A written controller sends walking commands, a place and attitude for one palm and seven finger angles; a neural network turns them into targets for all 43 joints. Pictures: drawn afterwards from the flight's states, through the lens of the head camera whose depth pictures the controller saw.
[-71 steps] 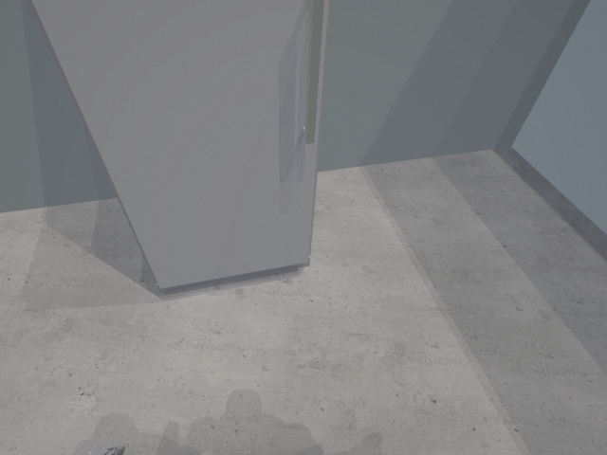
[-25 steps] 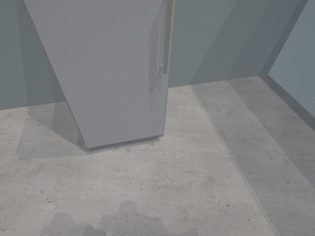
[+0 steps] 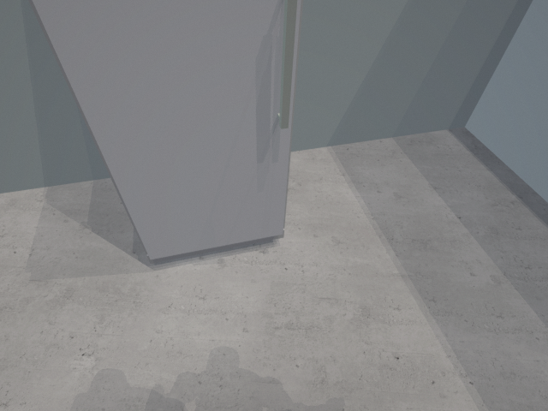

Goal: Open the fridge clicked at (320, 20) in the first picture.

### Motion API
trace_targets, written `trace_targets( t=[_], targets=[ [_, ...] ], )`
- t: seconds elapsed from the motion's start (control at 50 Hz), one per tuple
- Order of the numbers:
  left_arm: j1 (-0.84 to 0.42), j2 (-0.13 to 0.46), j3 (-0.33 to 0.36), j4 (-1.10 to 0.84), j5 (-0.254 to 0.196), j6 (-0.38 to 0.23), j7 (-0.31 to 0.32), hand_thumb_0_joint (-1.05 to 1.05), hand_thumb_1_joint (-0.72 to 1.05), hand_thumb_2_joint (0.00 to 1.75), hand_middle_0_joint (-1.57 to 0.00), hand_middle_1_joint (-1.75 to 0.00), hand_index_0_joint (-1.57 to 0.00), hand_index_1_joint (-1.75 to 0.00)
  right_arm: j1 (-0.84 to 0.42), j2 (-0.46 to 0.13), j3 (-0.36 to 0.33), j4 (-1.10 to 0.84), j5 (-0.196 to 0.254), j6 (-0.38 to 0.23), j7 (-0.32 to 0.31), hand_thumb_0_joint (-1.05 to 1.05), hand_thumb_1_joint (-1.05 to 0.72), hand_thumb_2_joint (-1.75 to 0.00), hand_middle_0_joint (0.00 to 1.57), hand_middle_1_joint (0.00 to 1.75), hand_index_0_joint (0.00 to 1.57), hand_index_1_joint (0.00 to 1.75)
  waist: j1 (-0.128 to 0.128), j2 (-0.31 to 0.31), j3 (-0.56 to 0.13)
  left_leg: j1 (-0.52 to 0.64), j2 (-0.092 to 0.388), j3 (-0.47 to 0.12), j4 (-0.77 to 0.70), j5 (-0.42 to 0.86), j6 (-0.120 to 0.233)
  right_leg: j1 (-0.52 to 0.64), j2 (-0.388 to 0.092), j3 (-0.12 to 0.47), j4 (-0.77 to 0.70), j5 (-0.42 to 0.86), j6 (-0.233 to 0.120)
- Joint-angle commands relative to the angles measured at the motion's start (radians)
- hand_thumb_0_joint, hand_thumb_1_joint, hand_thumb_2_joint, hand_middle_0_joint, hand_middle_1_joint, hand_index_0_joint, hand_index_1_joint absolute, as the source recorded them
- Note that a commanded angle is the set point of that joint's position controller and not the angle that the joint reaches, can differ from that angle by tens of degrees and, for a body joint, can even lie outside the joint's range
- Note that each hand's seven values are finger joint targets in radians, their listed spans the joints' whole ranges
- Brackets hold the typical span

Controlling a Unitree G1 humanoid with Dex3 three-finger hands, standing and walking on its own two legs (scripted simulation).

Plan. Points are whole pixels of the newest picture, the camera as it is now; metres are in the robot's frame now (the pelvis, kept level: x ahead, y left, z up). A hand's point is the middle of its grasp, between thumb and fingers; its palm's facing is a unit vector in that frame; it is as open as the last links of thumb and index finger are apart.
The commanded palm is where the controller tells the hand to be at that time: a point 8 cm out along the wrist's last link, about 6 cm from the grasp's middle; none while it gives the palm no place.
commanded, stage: look at it before walking up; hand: right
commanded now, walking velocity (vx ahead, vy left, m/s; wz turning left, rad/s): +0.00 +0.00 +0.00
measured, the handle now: (284, 64) +0.89 +0.03 +0.09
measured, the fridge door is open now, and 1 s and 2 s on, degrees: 0 0 0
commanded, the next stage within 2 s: turn to face it in 0.02 s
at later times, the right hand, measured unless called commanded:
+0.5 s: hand out of the picture +0.06 -0.20 -0.18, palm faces -0.12 +0.96 -0.27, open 7.4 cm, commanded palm none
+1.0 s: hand out of the picture +0.05 -0.23 -0.18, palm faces -0.19 +0.96 -0.21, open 7.4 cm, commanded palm none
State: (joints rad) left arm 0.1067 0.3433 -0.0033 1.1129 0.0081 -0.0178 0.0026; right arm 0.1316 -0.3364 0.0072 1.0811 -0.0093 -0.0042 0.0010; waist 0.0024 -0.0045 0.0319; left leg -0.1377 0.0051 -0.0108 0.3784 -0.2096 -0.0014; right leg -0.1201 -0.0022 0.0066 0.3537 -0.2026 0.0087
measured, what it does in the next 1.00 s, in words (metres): steps on the spot: right foot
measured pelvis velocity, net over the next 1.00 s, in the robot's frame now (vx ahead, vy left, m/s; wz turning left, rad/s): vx -0.05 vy -0.04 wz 0.26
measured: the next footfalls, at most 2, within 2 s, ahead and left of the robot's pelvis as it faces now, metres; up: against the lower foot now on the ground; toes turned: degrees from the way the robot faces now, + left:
right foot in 0.84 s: +0.00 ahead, -0.13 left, +0.00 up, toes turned +11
left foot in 1.20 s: -0.07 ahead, +0.09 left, +0.00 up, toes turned +21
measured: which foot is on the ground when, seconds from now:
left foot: down 0.00-0.86, up 0.88-1.00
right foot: down 0.00-0.56, up 0.58-0.82, down 0.84-1.00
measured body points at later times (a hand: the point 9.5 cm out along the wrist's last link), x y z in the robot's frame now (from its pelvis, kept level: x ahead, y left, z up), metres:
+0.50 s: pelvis -0.02 +0.01 -0.01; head +0.00 +0.02 +0.43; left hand +0.02 +0.27 -0.16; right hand +0.06 -0.25 -0.16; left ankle +0.00 +0.12 -0.75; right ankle -0.01 -0.13 -0.75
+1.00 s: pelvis -0.05 -0.04 -0.01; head -0.04 -0.06 +0.44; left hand -0.06 +0.21 -0.14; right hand +0.06 -0.28 -0.16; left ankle -0.08 +0.10 -0.69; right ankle -0.04 -0.14 -0.75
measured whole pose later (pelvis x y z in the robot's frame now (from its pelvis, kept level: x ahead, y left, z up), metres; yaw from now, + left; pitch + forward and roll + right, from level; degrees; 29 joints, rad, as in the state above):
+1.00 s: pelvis -0.05 -0.04 -0.01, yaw +15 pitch +0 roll +1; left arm 0.24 0.17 0.03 0.99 0.02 0.01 0.03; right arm 0.25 -0.24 -0.08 0.95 -0.03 0.07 0.00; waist -0.01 0.04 0.01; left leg -0.47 -0.04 -0.06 0.98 -0.38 -0.03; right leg -0.19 -0.03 -0.07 0.49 -0.29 -0.02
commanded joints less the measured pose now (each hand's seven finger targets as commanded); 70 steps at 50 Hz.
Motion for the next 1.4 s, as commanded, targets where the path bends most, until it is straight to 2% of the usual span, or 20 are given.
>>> trace_targets(
  t=[0.0, 0.34, 0.48, 0.5, 0.54, 0.58, 0.66, 0.7, 0.78, 0.8, 0.84, 0.88, 0.94, 1.06, 1.12, 1.14, 1.18, 1.2, 1.3, 1.38],
  targets=[
    [-0.042, 0.204, 0.04, -0.063, -0.001, -0.02, 0.012, 0.0, 0.9, 0.9, -0.2, -0.3, -0.2, -0.3, -0.039, -0.213, -0.042, -0.06, -0.001, -0.028, -0.015, 0.0, -0.9, -0.9, 0.2, 0.3, 0.2, 0.3, -0.004, 0.01, -0.076, 0.022, 0.12, -0.091, -0.057, 0.194, 0.031, 0.016, -0.119, 0.086, -0.047, 0.185, -0.032],
    [0.057, 0.095, 0.053, -0.122, 0.004, 0.018, 0.028, 0.0, 0.9, 0.9, -0.2, -0.3, -0.2, -0.3, 0.047, -0.102, -0.05, -0.122, -0.008, 0.032, -0.013, 0.0, -0.9, -0.9, 0.2, 0.3, 0.2, 0.3, 0.006, -0.006, -0.046, -0.14, 0.066, -0.145, 0.099, 0.225, 0.027, -0.007, -0.157, 0.006, 0.056, 0.092, -0.022],
    [0.02, 0.087, 0.081, -0.178, 0.004, 0.024, 0.027, 0.0, 0.9, 0.9, -0.2, -0.3, -0.2, -0.3, 0.124, -0.058, -0.066, -0.162, -0.014, 0.037, -0.005, 0.0, -0.9, -0.9, 0.2, 0.3, 0.2, 0.3, -0.032, -0.053, -0.04, -0.159, 0.02, -0.122, 0.228, 0.118, 0.019, -0.125, -0.213, 0.023, 0.084, -0.026, -0.063],
    [0.016, 0.07, 0.082, -0.187, 0.004, 0.027, 0.026, 0.0, 0.9, 0.9, -0.2, -0.3, -0.2, -0.3, 0.137, -0.067, -0.069, -0.164, -0.017, 0.036, -0.006, 0.0, -0.9, -0.9, 0.2, 0.3, 0.2, 0.3, -0.035, -0.004, -0.033, -0.163, 0.044, -0.174, 0.178, 0.12, 0.03, -0.152, -0.175, -0.012, 0.139, -0.087, -0.044],
    [0.043, 0.005, 0.078, -0.198, -0.001, 0.033, 0.024, 0.0, 0.9, 0.9, -0.2, -0.3, -0.2, -0.3, 0.154, -0.124, -0.084, -0.169, -0.022, 0.026, -0.014, 0.0, -0.9, -0.9, 0.2, 0.3, 0.2, 0.3, -0.03, 0.223, -0.051, -0.133, 0.205, -0.473, -0.021, 0.097, 0.119, -0.247, -0.029, -0.096, 0.389, -0.235, 0.013],
    [0.03, 0.0, 0.078, -0.203, -0.001, 0.037, 0.024, 0.0, 0.9, 0.9, -0.2, -0.3, -0.2, -0.3, 0.177, -0.128, -0.097, -0.176, -0.017, 0.027, -0.029, 0.0, -0.9, -0.9, 0.2, 0.3, 0.2, 0.3, -0.058, 0.238, -0.039, -0.094, 0.267, -0.576, -0.107, 0.102, 0.216, -0.346, -0.02, 0.012, 0.623, -0.339, 0.012],
    [0.103, -0.037, 0.074, -0.178, -0.005, 0.024, 0.023, 0.0, 0.9, 0.9, -0.2, -0.3, -0.2, -0.3, 0.096, -0.075, -0.099, -0.208, -0.023, 0.022, -0.036, 0.0, -0.9, -0.9, 0.2, 0.3, 0.2, 0.3, -0.005, 0.153, -0.1, -0.059, 0.182, -0.413, -0.016, 0.262, 0.188, -0.28, -0.029, 0.004, 0.527, -0.265, 0.016],
    [0.095, -0.051, 0.072, -0.182, -0.008, 0.021, 0.026, 0.0, 0.9, 0.9, -0.2, -0.3, -0.2, -0.3, 0.121, -0.072, -0.103, -0.206, -0.023, 0.026, -0.034, 0.0, -0.9, -0.9, 0.2, 0.3, 0.2, 0.3, -0.019, 0.16, -0.11, -0.063, 0.165, -0.42, -0.015, 0.255, 0.182, -0.233, -0.007, -0.009, 0.405, -0.25, 0.014],
    [0.206, -0.056, 0.072, -0.154, -0.011, 0.009, 0.037, 0.0, 0.9, 0.9, -0.2, -0.3, -0.2, -0.3, 0.095, -0.054, -0.102, -0.21, -0.013, 0.036, -0.03, 0.0, -0.9, -0.9, 0.2, 0.3, 0.2, 0.3, 0.032, 0.149, -0.108, -0.214, 0.099, -0.376, 0.021, 0.084, 0.102, 0.009, 0.005, -0.025, 0.103, -0.081, 0.004],
    [0.229, -0.027, 0.077, -0.152, -0.008, 0.001, 0.04, 0.0, 0.9, 0.9, -0.2, -0.3, -0.2, -0.3, 0.088, -0.024, -0.095, -0.219, -0.009, 0.039, -0.027, 0.0, -0.9, -0.9, 0.2, 0.3, 0.2, 0.3, 0.043, 0.071, -0.108, -0.309, 0.045, -0.325, 0.08, -0.028, 0.067, 0.086, -0.061, 0.035, 0.03, -0.104, -0.019],
    [0.179, 0.082, 0.097, -0.192, 0.01, 0.003, 0.039, 0.0, 0.9, 0.9, -0.2, -0.3, -0.2, -0.3, 0.069, 0.033, -0.089, -0.247, -0.007, 0.043, -0.016, 0.0, -0.9, -0.9, 0.2, 0.3, 0.2, 0.3, 0.035, -0.255, -0.003, -0.459, -0.088, -0.084, 0.444, -0.285, -0.018, -0.03, -0.399, 0.376, -0.154, -0.146, -0.153],
    [0.069, 0.019, 0.081, -0.212, 0.014, 0.004, 0.041, 0.0, 0.9, 0.9, -0.2, -0.3, -0.2, -0.3, 0.096, -0.005, -0.108, -0.208, -0.025, 0.058, -0.013, 0.0, -0.9, -0.9, 0.2, 0.3, 0.2, 0.3, -0.017, -0.16, 0.05, -0.372, -0.032, -0.107, 0.671, -0.22, -0.036, -0.22, -0.353, 0.282, -0.164, -0.145, -0.183],
    [0.06, 0.013, 0.074, -0.208, 0.02, 0.0, 0.038, 0.0, 0.9, 0.9, -0.2, -0.3, -0.2, -0.3, 0.16, 0.048, -0.096, -0.175, -0.021, 0.053, 0.002, 0.0, -0.9, -0.9, 0.2, 0.3, 0.2, 0.3, -0.038, -0.122, 0.034, -0.352, -0.015, -0.028, 0.663, -0.18, -0.037, -0.155, -0.243, 0.086, -0.1, -0.034, -0.15],
    [0.257, 0.016, 0.082, -0.119, 0.027, -0.007, 0.025, 0.0, 0.9, 0.9, -0.2, -0.3, -0.2, -0.3, 0.064, 0.088, -0.063, -0.192, -0.022, 0.017, 0.017, 0.0, -0.9, -0.9, 0.2, 0.3, 0.2, 0.3, 0.048, -0.148, 0.054, -0.274, 0.007, 0.079, 0.309, -0.262, -0.007, -0.037, -0.277, 0.142, -0.111, -0.178, -0.176],
    [0.242, 0.008, 0.077, -0.1, 0.02, -0.004, 0.02, 0.0, 0.9, 0.9, -0.2, -0.3, -0.2, -0.3, 0.185, 0.104, -0.061, -0.132, -0.02, -0.001, 0.017, 0.0, -0.9, -0.9, 0.2, 0.3, 0.2, 0.3, -0.012, -0.1, 0.026, -0.042, -0.013, 0.117, 0.07, -0.119, 0.005, -0.129, -0.227, 0.079, -0.008, -0.234, -0.125],
    [0.242, -0.023, 0.072, -0.1, 0.014, -0.008, 0.017, 0.0, 0.9, 0.9, -0.2, -0.3, -0.2, -0.3, 0.235, 0.081, -0.068, -0.107, -0.021, -0.012, 0.01, 0.0, -0.9, -0.9, 0.2, 0.3, 0.2, 0.3, -0.034, -0.021, 0.015, 0.085, 0.025, 0.066, -0.006, -0.096, 0.022, -0.218, -0.182, 0.035, 0.093, -0.238, -0.093],
    [0.13, -0.093, 0.052, -0.169, 0.011, -0.023, 0.003, 0.0, 0.9, 0.9, -0.2, -0.3, -0.2, -0.3, 0.411, -0.071, -0.101, -0.056, -0.02, -0.029, -0.012, 0.0, -0.9, -0.9, 0.2, 0.3, 0.2, 0.3, -0.123, 0.313, 0.025, 0.282, 0.392, -0.439, -0.194, -0.199, 0.178, -0.597, -0.03, -0.135, 0.518, -0.399, -0.01],
    [0.074, -0.05, 0.064, -0.19, 0.024, -0.02, -0.003, 0.0, 0.9, 0.9, -0.2, -0.3, -0.2, -0.3, 0.435, -0.064, -0.096, -0.05, -0.015, -0.031, -0.019, 0.0, -0.9, -0.9, 0.2, 0.3, 0.2, 0.3, -0.124, 0.177, 0.061, 0.217, 0.421, -0.433, -0.211, -0.243, 0.213, -0.632, -0.065, -0.048, 0.62, -0.35, -0.015],
    [0.141, -0.097, 0.069, -0.135, 0.022, -0.005, -0.026, 0.0, 0.9, 0.9, -0.2, -0.3, -0.2, -0.3, 0.283, 0.039, -0.075, -0.06, -0.02, -0.06, -0.025, 0.0, -0.9, -0.9, 0.2, 0.3, 0.2, 0.3, -0.019, 0.125, 0.131, 0.025, 0.31, -0.162, -0.224, -0.106, 0.159, -0.552, -0.123, -0.051, 0.669, -0.103, 0.008],
    [0.12, -0.127, 0.069, -0.151, 0.012, 0.0, -0.04, 0.0, 0.9, 0.9, -0.2, -0.3, -0.2, -0.3, 0.302, 0.034, -0.076, -0.03, -0.023, -0.071, -0.026, 0.0, -0.9, -0.9, 0.2, 0.3, 0.2, 0.3, -0.01, 0.153, 0.148, -0.031, 0.28, -0.05, -0.23, -0.032, 0.131, -0.484, -0.122, -0.092, 0.534, -0.024, 0.016]
  ],
)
